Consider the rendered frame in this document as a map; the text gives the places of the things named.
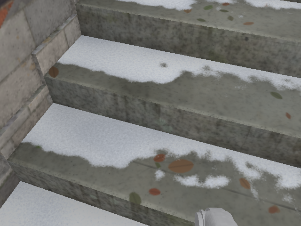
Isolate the robot right thigh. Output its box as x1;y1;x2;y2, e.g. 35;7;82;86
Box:
195;207;238;226

